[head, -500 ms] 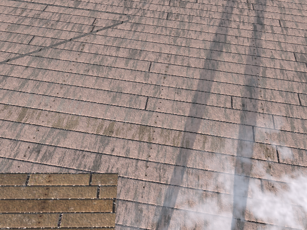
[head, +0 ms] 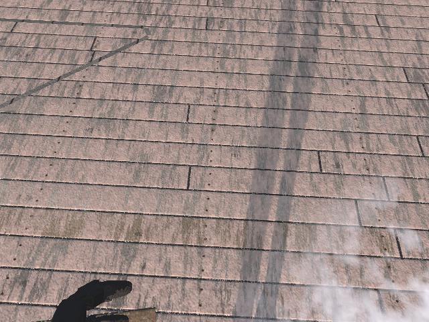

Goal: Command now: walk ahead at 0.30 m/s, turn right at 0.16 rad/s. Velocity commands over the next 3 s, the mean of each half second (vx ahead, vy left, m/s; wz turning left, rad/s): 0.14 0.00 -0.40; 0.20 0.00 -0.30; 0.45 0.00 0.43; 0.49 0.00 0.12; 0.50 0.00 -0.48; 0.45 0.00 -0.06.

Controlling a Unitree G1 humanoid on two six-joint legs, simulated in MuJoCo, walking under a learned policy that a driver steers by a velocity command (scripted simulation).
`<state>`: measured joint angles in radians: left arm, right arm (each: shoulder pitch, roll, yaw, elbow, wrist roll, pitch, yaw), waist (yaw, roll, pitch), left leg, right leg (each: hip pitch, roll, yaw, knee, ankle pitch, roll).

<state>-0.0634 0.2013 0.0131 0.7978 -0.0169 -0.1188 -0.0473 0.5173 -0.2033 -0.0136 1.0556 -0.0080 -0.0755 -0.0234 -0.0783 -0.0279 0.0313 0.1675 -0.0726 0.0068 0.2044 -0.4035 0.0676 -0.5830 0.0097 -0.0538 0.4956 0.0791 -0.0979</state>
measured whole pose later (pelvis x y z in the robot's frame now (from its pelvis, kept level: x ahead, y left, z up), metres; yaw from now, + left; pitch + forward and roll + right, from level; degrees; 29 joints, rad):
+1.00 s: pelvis +0.19 -0.02 +0.02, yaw -23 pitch +2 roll +0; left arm 0.22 0.23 0.05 0.72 0.00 -0.06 -0.01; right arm 0.34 -0.28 -0.06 0.84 0.04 -0.05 0.01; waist -0.04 0.03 -0.03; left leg -0.41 0.04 -0.03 0.88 -0.44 0.03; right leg -0.21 0.00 -0.04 0.46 -0.29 -0.02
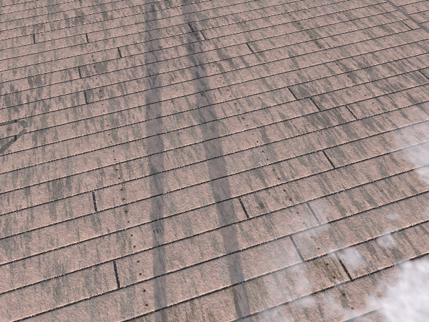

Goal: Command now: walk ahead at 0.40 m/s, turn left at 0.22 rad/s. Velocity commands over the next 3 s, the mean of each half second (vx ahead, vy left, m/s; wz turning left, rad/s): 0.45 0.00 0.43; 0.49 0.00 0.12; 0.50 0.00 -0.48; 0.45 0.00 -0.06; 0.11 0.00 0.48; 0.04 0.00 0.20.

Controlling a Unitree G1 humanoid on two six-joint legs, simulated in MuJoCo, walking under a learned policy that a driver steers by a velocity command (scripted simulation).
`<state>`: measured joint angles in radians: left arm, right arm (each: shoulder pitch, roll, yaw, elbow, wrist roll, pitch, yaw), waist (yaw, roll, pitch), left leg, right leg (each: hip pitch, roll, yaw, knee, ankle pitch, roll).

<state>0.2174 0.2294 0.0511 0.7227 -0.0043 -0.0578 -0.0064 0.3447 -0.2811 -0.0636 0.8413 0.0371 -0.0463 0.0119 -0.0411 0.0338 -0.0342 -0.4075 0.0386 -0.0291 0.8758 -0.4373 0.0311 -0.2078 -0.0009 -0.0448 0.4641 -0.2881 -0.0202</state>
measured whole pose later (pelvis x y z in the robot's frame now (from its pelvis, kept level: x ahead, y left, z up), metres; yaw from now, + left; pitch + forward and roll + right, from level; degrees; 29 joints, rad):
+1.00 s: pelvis +0.51 +0.11 -0.02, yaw +17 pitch +3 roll +0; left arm 0.11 0.27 0.04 0.66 -0.01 -0.10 -0.05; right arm 0.34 -0.31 -0.06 0.79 -0.01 -0.05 -0.01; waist -0.04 0.01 0.01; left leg -0.08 -0.05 -0.03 0.71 -0.43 0.04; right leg -0.51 0.04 -0.04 0.57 -0.11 -0.09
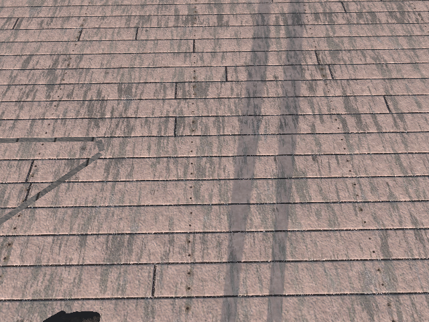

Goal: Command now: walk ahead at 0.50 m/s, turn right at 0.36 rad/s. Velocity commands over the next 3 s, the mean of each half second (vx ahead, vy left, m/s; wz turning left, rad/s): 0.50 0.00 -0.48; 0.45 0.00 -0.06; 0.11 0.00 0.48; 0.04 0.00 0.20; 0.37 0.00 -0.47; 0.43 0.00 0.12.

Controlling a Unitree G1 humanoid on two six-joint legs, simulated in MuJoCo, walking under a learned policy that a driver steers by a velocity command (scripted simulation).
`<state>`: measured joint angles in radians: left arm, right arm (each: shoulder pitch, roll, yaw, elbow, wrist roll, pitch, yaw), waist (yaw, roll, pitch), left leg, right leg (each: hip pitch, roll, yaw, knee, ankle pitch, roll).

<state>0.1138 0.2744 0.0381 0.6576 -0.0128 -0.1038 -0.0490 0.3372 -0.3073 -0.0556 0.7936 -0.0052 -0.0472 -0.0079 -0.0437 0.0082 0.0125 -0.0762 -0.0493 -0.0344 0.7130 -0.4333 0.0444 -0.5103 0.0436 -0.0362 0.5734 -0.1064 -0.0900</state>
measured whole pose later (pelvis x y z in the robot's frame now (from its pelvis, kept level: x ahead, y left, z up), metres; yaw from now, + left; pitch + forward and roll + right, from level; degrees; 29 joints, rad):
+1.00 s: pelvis +0.50 -0.11 +0.01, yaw -15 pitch +3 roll +1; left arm 0.02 0.26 0.02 0.61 0.02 -0.08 -0.02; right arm 0.40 -0.30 -0.04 0.83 0.02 -0.05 0.00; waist -0.09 0.01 0.04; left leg -0.25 -0.02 -0.09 0.91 -0.55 -0.04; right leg -0.46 -0.02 -0.01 0.54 -0.13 -0.01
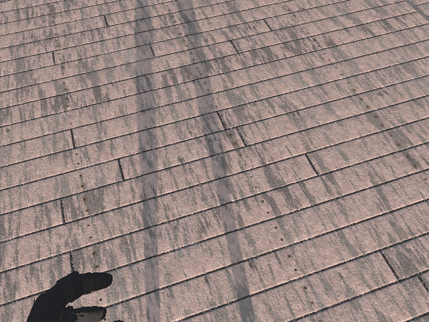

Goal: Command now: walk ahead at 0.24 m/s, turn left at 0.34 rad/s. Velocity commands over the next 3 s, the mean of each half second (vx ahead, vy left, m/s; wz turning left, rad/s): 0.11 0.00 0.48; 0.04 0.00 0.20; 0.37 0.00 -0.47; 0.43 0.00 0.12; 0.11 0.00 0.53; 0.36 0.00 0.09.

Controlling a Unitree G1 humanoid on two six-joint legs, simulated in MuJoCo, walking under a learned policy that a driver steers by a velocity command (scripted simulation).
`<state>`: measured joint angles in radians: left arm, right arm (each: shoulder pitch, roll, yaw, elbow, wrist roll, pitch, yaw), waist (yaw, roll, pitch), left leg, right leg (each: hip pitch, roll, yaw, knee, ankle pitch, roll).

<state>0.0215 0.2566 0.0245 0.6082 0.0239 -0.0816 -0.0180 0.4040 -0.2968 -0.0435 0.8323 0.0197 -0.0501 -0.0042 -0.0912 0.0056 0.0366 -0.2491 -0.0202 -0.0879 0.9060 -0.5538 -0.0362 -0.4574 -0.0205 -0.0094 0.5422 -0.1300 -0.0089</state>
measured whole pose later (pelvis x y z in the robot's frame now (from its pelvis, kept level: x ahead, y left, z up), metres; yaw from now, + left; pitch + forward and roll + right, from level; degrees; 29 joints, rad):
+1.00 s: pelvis +0.10 +0.01 +0.01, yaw +20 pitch -1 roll +1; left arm 0.22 0.25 0.03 0.80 0.00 0.00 0.01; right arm 0.18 -0.25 -0.04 0.69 -0.02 0.00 -0.02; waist 0.01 0.02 0.01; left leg -0.28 -0.05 -0.05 0.57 -0.36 0.00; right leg -0.25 0.02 0.09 0.55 -0.29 0.00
